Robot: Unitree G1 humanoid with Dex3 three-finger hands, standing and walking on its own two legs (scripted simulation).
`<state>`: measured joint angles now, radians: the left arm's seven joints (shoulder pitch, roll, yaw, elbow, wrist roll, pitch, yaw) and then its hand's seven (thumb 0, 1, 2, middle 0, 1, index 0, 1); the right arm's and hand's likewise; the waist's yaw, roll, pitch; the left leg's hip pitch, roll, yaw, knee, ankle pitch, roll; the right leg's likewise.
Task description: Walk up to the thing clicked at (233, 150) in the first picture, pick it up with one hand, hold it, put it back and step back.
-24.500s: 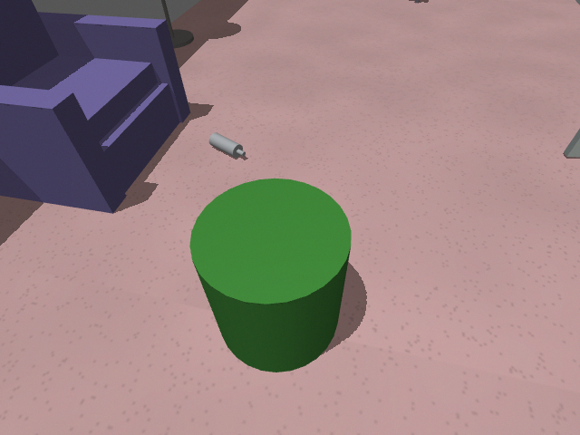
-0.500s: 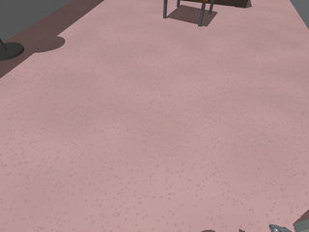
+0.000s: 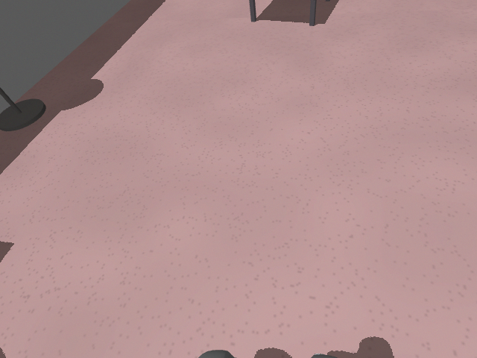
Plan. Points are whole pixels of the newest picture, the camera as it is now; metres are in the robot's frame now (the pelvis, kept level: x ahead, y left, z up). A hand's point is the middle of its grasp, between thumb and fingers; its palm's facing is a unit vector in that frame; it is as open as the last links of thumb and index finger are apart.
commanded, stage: walk up
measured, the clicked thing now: out of the picture +0.23 +1.16 -0.72
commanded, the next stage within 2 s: stand in 1.20 s
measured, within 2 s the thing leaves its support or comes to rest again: neither
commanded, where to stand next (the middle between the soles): +0.10 +0.04 m, yaw +0 degrees
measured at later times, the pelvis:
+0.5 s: pelvis +0.03 +0.04 +0.00, yaw +1 degrees
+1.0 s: pelvis +0.05 +0.03 +0.02, yaw +1 degrees
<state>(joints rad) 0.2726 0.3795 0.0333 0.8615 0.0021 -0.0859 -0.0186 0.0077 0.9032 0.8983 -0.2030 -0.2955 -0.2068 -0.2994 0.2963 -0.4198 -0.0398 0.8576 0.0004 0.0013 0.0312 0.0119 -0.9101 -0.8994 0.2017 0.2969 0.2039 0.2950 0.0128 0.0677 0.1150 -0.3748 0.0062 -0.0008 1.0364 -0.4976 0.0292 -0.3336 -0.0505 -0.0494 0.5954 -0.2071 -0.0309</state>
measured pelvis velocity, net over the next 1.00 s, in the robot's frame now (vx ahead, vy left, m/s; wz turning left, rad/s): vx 0.05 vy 0.03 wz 0.02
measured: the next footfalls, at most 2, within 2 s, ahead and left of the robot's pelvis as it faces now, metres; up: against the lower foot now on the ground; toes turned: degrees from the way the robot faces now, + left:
left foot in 0.26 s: +0.11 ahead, +0.16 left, +0.00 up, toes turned +2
